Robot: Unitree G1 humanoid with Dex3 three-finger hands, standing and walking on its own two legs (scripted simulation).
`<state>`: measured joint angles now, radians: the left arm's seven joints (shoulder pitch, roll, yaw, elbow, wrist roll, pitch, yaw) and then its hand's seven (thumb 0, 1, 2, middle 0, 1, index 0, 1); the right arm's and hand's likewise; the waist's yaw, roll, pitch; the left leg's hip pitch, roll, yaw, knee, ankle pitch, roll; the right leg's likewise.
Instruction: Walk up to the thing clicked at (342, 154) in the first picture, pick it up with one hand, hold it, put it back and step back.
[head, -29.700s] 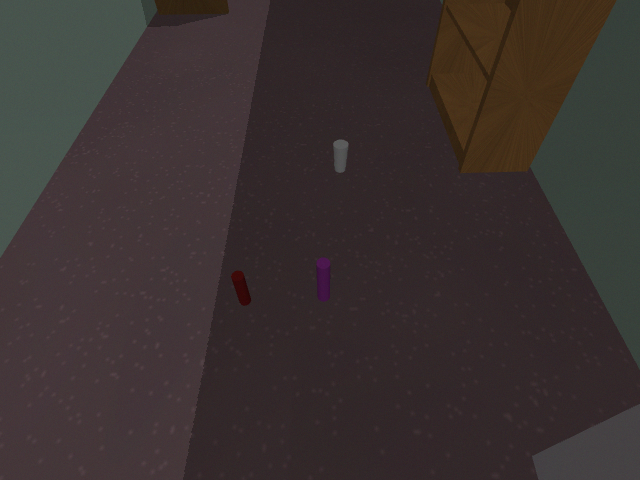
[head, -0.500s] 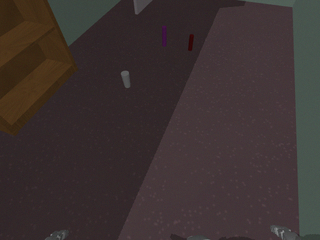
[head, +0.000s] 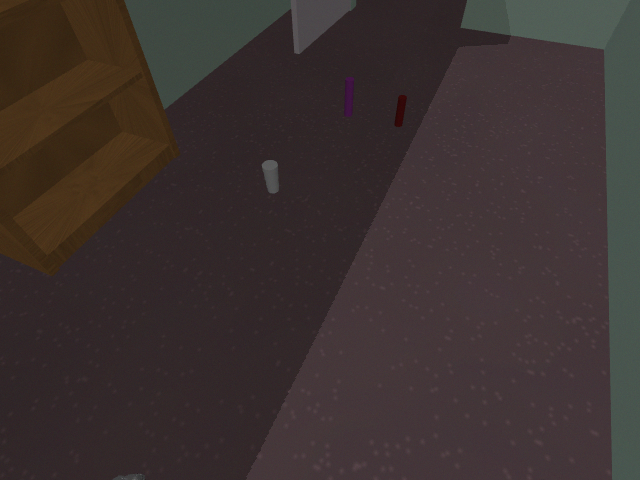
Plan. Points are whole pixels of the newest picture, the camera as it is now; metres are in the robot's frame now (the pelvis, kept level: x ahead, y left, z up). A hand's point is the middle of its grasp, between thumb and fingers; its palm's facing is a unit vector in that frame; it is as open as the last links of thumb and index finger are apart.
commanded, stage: stand
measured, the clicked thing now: (271, 177) +1.42 +0.22 -0.70
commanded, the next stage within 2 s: none
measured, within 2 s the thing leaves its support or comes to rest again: neither
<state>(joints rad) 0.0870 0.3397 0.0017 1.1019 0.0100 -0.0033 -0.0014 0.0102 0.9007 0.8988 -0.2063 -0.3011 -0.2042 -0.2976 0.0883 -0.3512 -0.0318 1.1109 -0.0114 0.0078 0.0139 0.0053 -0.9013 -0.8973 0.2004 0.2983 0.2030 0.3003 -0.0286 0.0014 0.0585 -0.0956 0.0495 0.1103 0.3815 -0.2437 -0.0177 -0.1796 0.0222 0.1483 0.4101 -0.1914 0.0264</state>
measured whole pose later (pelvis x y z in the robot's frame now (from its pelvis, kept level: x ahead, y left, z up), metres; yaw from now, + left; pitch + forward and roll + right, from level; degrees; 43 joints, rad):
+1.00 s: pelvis -0.01 +0.00 +0.00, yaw +3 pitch -2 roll +0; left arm 0.11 0.35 0.00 1.13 0.01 -0.01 -0.01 0.01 0.90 0.90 -0.21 -0.30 -0.20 -0.30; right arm 0.13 -0.35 -0.02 1.13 -0.01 0.00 0.01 0.00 -0.90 -0.90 0.20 0.30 0.20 0.30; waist -0.02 0.00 0.05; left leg -0.10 0.03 0.06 0.35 -0.21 -0.02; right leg -0.16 0.00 0.10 0.36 -0.16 0.03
